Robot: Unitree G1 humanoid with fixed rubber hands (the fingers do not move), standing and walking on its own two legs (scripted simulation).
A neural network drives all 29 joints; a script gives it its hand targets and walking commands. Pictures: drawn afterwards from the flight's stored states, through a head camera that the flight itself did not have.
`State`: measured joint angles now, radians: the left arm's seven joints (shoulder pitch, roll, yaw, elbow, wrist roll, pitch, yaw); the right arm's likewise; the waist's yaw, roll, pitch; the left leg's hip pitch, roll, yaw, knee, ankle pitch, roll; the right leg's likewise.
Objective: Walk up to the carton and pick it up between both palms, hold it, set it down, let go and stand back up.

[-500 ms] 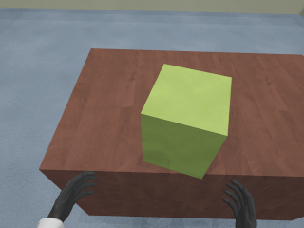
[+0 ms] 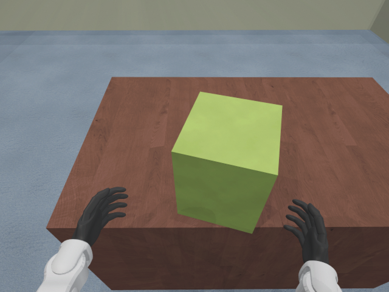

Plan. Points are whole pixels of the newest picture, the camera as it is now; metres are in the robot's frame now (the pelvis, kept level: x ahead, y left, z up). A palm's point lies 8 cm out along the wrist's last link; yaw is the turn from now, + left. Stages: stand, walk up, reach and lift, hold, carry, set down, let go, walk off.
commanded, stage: reach and lift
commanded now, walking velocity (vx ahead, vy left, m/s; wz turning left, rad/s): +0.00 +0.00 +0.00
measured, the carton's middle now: (226, 163) +0.41 -0.04 +0.01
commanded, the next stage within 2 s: none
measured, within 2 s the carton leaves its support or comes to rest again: neither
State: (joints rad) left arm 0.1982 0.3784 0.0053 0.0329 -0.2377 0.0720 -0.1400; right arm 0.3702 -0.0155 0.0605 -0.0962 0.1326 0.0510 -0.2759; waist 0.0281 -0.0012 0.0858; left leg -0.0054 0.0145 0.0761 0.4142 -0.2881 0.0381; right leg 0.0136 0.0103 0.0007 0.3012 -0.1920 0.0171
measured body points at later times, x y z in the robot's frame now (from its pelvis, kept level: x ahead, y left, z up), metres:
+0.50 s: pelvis +0.00 -0.01 +0.00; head +0.00 +0.01 +0.45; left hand +0.32 +0.22 +0.09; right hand +0.27 -0.19 +0.08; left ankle -0.03 +0.08 -0.74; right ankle -0.01 -0.14 -0.74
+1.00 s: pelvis -0.02 +0.00 +0.00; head -0.01 +0.03 +0.45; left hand +0.39 +0.20 +0.14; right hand +0.32 -0.20 +0.12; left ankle -0.03 +0.08 -0.74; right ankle -0.01 -0.14 -0.74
